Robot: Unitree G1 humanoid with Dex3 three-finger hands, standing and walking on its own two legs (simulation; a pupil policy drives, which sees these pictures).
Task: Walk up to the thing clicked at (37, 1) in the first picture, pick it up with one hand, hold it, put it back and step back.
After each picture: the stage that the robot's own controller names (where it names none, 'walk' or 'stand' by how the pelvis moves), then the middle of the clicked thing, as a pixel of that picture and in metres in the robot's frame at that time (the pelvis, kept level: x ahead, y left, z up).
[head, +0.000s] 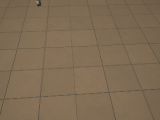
stand; (38, 1) +2.30 +0.66 -0.72
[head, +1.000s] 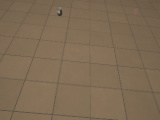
walk; (59, 11) +2.21 +0.28 -0.69
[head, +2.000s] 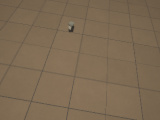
walk; (71, 26) +1.56 +0.07 -0.71
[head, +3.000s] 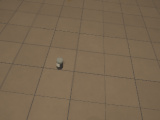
walk; (59, 63) +1.05 +0.16 -0.71
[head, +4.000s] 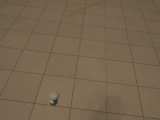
walk; (53, 98) +0.68 +0.19 -0.72
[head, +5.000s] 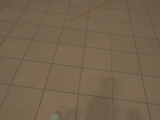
walk; out of the picture +0.49 +0.15 -0.72
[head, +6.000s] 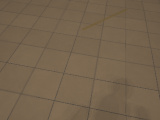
stand; out of the picture +0.39 +0.12 -0.72
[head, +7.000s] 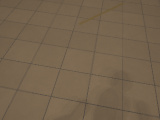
stand; out of the picture +0.40 +0.13 -0.72
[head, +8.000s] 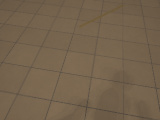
stand; out of the picture +0.37 +0.13 -0.73
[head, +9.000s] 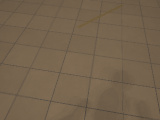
stand; out of the picture +0.37 +0.14 -0.73
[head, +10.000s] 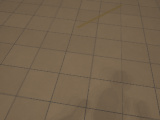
stand; out of the picture +0.37 +0.14 -0.73
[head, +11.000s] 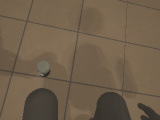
go down; (43, 68) +0.44 +0.16 -0.40
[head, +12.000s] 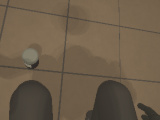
go down; (31, 59) +0.45 +0.19 -0.31
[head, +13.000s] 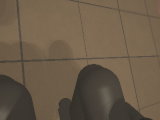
close in; out of the picture +0.43 +0.23 -0.23
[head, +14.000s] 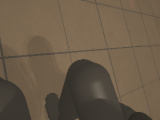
close; out of the picture +0.43 +0.24 -0.22
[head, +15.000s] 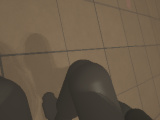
lift; out of the picture +0.41 +0.23 -0.23
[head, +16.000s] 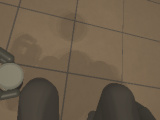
lift; (11, 79) +0.30 +0.24 -0.08
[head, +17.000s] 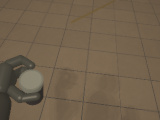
hold; (32, 88) +0.32 +0.16 +0.06
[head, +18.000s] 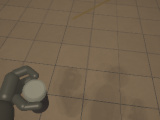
hold; (37, 97) +0.30 +0.15 +0.01
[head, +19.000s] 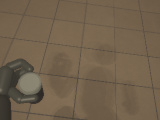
crouch; (32, 89) +0.33 +0.16 -0.04
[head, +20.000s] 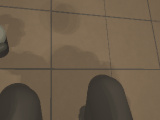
lower; out of the picture +0.46 +0.22 -0.11
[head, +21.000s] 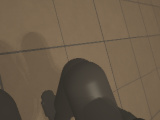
lower; out of the picture +0.44 +0.27 -0.23
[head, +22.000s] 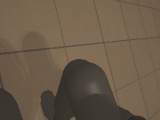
lower; out of the picture +0.44 +0.26 -0.23
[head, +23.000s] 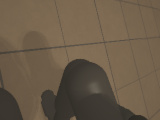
lower; out of the picture +0.44 +0.26 -0.23
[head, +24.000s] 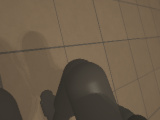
lower; out of the picture +0.44 +0.26 -0.24
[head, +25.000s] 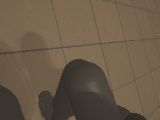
open; out of the picture +0.43 +0.24 -0.24
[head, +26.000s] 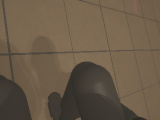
stand; out of the picture +0.43 +0.23 -0.24
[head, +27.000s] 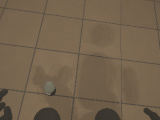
walk; (50, 88) +0.42 +0.15 -0.52
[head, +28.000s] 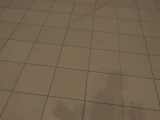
stand; out of the picture +0.38 +0.14 -0.66
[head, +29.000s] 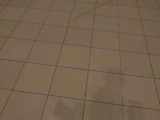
stand; out of the picture +0.38 +0.14 -0.67
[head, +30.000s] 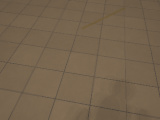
stand; out of the picture +0.41 +0.12 -0.72
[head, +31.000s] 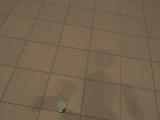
walk; (61, 106) +0.45 +0.09 -0.71
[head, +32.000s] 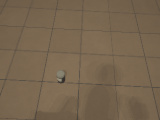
walk; (60, 76) +0.70 +0.17 -0.69
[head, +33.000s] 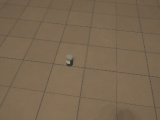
stand; (69, 60) +1.01 +0.13 -0.70
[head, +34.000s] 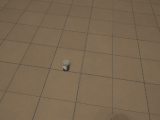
stand; (66, 65) +1.00 +0.14 -0.72
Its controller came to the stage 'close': yes
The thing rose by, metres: 0.72
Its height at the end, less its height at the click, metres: +0.00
